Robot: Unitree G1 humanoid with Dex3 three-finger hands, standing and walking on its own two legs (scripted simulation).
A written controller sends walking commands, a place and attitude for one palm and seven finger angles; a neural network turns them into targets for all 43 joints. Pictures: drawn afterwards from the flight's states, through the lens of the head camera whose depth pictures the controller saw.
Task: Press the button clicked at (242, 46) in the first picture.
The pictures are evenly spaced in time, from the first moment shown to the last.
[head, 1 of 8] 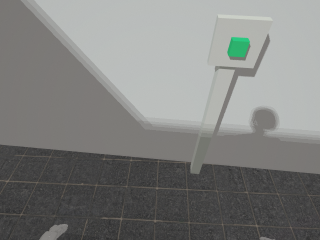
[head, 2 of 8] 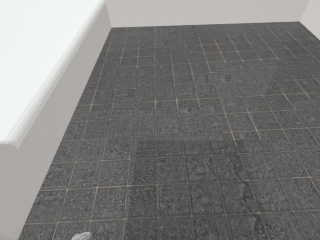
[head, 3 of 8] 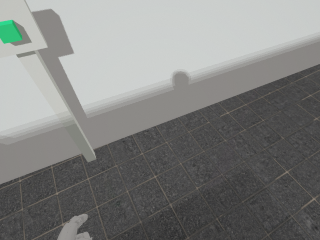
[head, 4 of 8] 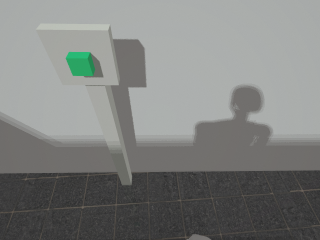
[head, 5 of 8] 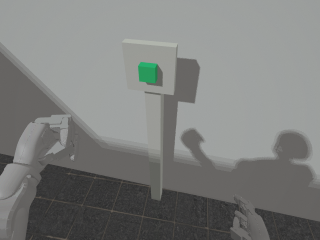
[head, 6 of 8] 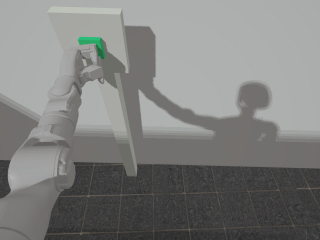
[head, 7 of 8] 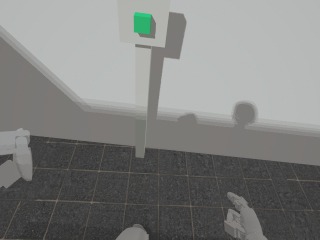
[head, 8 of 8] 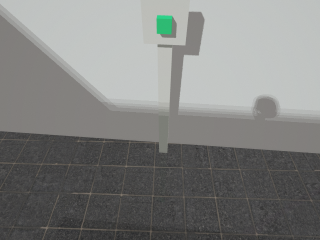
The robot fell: no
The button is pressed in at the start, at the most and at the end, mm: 0 13 0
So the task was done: yes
